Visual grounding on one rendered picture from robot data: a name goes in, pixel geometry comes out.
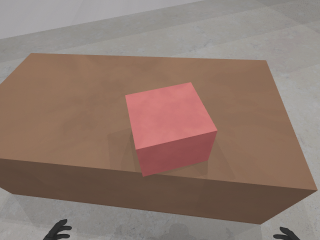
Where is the robot right hand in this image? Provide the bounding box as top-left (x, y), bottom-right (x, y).
top-left (273, 227), bottom-right (300, 240)

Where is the pedestal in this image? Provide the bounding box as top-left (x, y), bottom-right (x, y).
top-left (0, 53), bottom-right (318, 225)

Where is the carton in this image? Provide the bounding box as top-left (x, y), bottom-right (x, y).
top-left (125, 82), bottom-right (218, 177)

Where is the robot left hand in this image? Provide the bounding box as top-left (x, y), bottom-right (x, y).
top-left (43, 219), bottom-right (72, 240)

